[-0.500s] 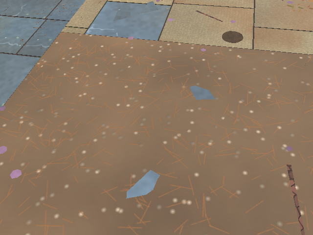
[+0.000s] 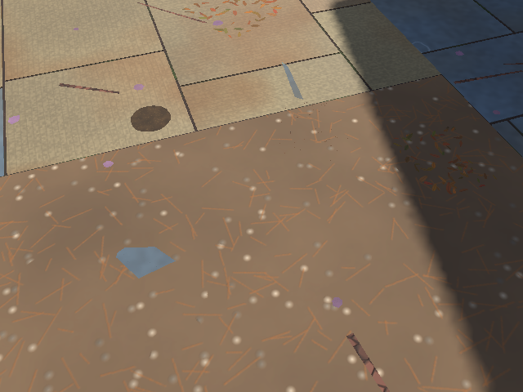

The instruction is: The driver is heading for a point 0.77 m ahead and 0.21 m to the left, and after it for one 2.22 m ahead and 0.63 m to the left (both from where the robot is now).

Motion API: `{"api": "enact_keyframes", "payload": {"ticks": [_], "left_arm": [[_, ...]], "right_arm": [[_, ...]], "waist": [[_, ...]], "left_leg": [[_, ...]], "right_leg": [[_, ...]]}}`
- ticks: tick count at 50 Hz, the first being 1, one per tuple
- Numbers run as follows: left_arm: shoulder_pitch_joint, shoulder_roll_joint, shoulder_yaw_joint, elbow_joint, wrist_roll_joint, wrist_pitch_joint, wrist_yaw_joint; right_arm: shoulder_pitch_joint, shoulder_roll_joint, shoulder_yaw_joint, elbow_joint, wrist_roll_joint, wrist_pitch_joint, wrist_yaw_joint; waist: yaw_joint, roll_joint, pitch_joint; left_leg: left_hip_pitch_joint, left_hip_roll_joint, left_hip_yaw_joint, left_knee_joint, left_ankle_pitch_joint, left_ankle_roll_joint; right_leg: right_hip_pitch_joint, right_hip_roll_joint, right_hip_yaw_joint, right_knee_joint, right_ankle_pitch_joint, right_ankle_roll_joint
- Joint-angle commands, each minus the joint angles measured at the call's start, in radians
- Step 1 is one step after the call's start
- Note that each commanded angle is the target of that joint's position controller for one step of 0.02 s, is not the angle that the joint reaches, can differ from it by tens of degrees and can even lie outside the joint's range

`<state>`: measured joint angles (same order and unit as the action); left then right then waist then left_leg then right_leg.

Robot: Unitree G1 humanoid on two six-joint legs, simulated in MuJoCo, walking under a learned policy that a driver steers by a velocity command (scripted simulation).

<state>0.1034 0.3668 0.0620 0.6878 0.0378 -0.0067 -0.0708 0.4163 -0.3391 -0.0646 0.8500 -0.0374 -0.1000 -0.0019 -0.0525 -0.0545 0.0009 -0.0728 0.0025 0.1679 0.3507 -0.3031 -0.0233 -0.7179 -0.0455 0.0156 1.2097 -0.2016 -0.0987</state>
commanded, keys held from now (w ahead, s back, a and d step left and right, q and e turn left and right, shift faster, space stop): w+shift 0.16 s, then w+q+shift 0.84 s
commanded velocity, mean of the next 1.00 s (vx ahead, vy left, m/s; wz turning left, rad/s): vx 1.00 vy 0.00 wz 0.46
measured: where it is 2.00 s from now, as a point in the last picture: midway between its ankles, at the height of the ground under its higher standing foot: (103, 109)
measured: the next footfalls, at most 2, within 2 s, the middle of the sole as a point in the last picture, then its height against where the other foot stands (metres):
right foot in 0.20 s outside the picture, level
left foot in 0.64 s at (257, 280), level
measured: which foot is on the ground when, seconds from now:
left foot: down 0.00-0.18, up 0.20-0.62, down 0.64-1.00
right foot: up 0.00-0.18, down 0.20-0.64, up 0.66-1.00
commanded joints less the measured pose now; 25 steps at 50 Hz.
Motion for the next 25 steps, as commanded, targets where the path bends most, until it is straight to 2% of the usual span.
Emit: {"api": "enact_keyframes", "payload": {"ticks": [1, 2, 4, 5, 6, 7, 8, 9, 10, 11, 12, 13, 14, 15, 16, 17, 18, 19, 20, 21, 22, 23, 25], "left_arm": [[-0.057, -0.032, -0.038, -0.106, -0.001, -0.009, -0.019], [-0.101, -0.027, -0.043, -0.114, 0.0, -0.013, -0.026], [-0.182, -0.043, -0.057, -0.13, 0.002, -0.022, -0.035], [-0.19, -0.038, -0.058, -0.127, 0.004, -0.026, -0.033], [-0.183, -0.024, -0.054, -0.119, 0.007, -0.029, -0.026], [-0.14, -0.004, -0.047, -0.105, 0.013, -0.031, -0.015], [-0.015, 0.027, -0.034, -0.07, 0.017, -0.034, -0.002], [0.201, 0.059, -0.014, -0.002, 0.016, -0.036, 0.015], [0.359, 0.128, 0.016, 0.05, 0.03, -0.034, 0.037], [0.327, 0.228, 0.035, 0.048, 0.048, -0.039, 0.058], [0.364, 0.23, 0.045, 0.029, 0.023, -0.044, 0.062], [0.308, 0.174, 0.038, 0.068, 0.017, -0.054, 0.068], [0.251, 0.111, 0.024, 0.08, 0.012, -0.067, 0.065], [0.196, 0.064, 0.015, 0.081, 0.016, -0.079, 0.061], [0.179, 0.026, 0.003, 0.085, 0.009, -0.087, 0.063], [0.19, -0.005, -0.006, 0.097, 0.0, -0.097, 0.061], [0.203, -0.026, -0.01, 0.115, -0.011, -0.109, 0.057], [0.214, -0.024, -0.009, 0.131, -0.023, -0.119, 0.055], [0.218, -0.033, -0.011, 0.139, -0.027, -0.124, 0.054], [0.226, -0.027, -0.012, 0.144, -0.026, -0.133, 0.053], [0.229, -0.047, -0.017, 0.154, -0.023, -0.136, 0.052], [0.239, -0.05, -0.02, 0.161, -0.023, -0.139, 0.054], [0.257, -0.036, -0.025, 0.172, -0.025, -0.137, 0.067]], "right_arm": [[-0.102, -0.032, 0.012, -0.056, 0.0, -0.04, 0.012], [-0.085, -0.039, 0.012, -0.045, 0.005, -0.042, 0.013], [-0.012, -0.076, 0.009, -0.011, 0.013, -0.041, 0.013], [0.009, -0.104, 0.005, 0.004, 0.013, -0.037, 0.011], [0.036, -0.133, 0.001, 0.015, 0.012, -0.029, 0.007], [0.054, -0.168, -0.004, 0.025, 0.009, -0.018, -0.001], [0.051, -0.2, -0.008, 0.031, 0.005, -0.002, -0.009], [0.034, -0.212, -0.008, 0.031, 0.011, 0.014, -0.017], [0.041, -0.173, 0.001, 0.019, 0.012, 0.017, -0.015], [0.135, 0.022, 0.037, -0.03, 0.028, 0.014, 0.015], [0.065, -0.066, 0.019, -0.067, 0.058, 0.005, 0.003], [-0.04, -0.086, 0.008, -0.085, 0.062, 0.003, -0.003], [-0.044, -0.051, 0.019, -0.074, 0.054, 0.004, 0.002], [-0.036, -0.033, 0.02, -0.048, 0.043, 0.016, 0.01], [0.012, -0.012, 0.023, -0.025, 0.031, 0.037, 0.02], [0.025, 0.007, 0.023, -0.013, 0.023, 0.057, 0.031], [0.0, 0.015, 0.019, -0.016, 0.022, 0.071, 0.039], [-0.047, 0.028, 0.019, -0.03, 0.02, 0.082, 0.045], [-0.102, 0.031, 0.018, -0.041, 0.023, 0.088, 0.049], [-0.164, 0.051, 0.026, -0.077, 0.025, 0.087, 0.055], [-0.216, 0.05, 0.029, -0.09, 0.031, 0.083, 0.057], [-0.256, 0.056, 0.034, -0.104, 0.032, 0.079, 0.06], [-0.318, 0.053, 0.044, -0.124, 0.034, 0.072, 0.071]], "waist": [[0.092, 0.123, 0.124], [0.079, 0.094, 0.14], [0.049, 0.068, 0.174], [0.052, 0.072, 0.168], [0.059, 0.098, 0.139], [0.091, 0.141, 0.083], [0.163, 0.176, -0.006], [0.27, 0.174, -0.119], [0.323, 0.142, -0.219], [0.168, -0.165, -0.314], [0.226, -0.066, -0.447], [0.183, 0.014, -0.231], [0.131, 0.044, -0.078], [0.088, 0.067, -0.024], [0.049, 0.042, -0.006], [0.033, 0.006, 0.002], [0.025, 0.012, 0.032], [0.022, 0.004, 0.067], [0.03, 0.022, 0.089], [0.03, -0.015, 0.111], [0.036, -0.011, 0.134], [0.039, -0.016, 0.136], [0.045, 0.024, 0.135]], "left_leg": [[-0.121, 0.234, -0.108, -0.298, 0.197, 0.126], [-0.144, 0.209, -0.049, -0.339, 0.241, 0.12], [-0.133, 0.223, -0.005, -0.397, 0.411, 0.133], [-0.061, 0.23, 0.019, -0.371, 0.582, 0.133], [0.025, 0.238, 0.035, -0.298, 0.856, 0.132], [0.099, 0.254, 0.043, -0.179, 1.122, 0.132], [0.125, 0.269, 0.049, 0.024, 1.283, 0.129], [0.058, 0.264, 0.041, 0.288, 1.287, 0.126], [-0.153, 0.218, 0.012, 0.62, 0.959, 0.12], [-0.538, 0.042, -0.068, 1.029, -0.208, 0.091], [-0.623, -0.019, -0.29, 1.169, -0.165, 0.121], [-0.688, 0.038, -0.286, 1.127, -0.022, 0.129], [-0.661, 0.081, -0.252, 1.046, 0.039, 0.125], [-0.604, 0.113, -0.259, 0.987, 0.065, 0.119], [-0.541, 0.125, -0.257, 0.96, 0.083, 0.11], [-0.507, 0.138, -0.256, 0.939, 0.088, 0.104], [-0.533, 0.144, -0.255, 0.922, 0.097, 0.103], [-0.581, 0.147, -0.242, 0.902, 0.12, 0.098], [-0.613, 0.137, -0.221, 0.877, 0.168, 0.098], [-0.62, 0.135, -0.191, 0.812, 0.227, 0.097], [-0.629, 0.115, -0.153, 0.76, 0.282, 0.1], [-0.626, 0.096, -0.115, 0.698, 0.335, 0.108], [-0.589, 0.051, -0.028, 0.542, 0.405, 0.131]], "right_leg": [[-0.036, -0.043, 0.064, -0.184, 0.141, 0.003], [0.034, -0.022, -0.003, -0.292, 0.192, -0.004], [0.151, 0.013, -0.089, -0.432, 0.222, -0.034], [0.177, 0.036, -0.11, -0.479, 0.205, -0.051], [0.211, 0.077, -0.144, -0.505, 0.155, -0.064], [0.277, 0.12, -0.163, -0.518, 0.083, -0.076], [0.416, 0.154, -0.156, -0.527, 0.005, -0.092], [0.673, 0.16, -0.116, -0.61, 0.005, -0.114], [0.96, 0.054, 0.014, -0.602, -0.098, -0.115], [1.214, -0.295, 0.483, -0.671, -0.3, -0.134], [1.204, -0.373, 0.779, -0.844, -0.294, -0.139], [1.04, -0.314, 0.588, -0.871, -0.193, -0.109], [0.85, -0.283, 0.453, -0.901, -0.078, -0.101], [0.728, -0.236, 0.346, -0.93, -0.018, -0.071], [0.644, -0.206, 0.252, -0.97, 0.008, -0.048], [0.591, -0.195, 0.203, -1.002, 0.022, -0.038], [0.587, -0.178, 0.148, -1.027, 0.079, -0.015], [0.583, -0.167, 0.086, -1.056, 0.149, 0.006], [0.585, -0.128, -0.001, -1.078, 0.23, 0.039], [0.559, -0.123, -0.056, -1.096, 0.338, 0.048], [0.565, -0.085, -0.131, -1.099, 0.466, 0.066], [0.577, -0.067, -0.182, -1.099, 0.541, 0.071], [0.627, -0.049, -0.252, -1.108, 0.694, 0.097]]}}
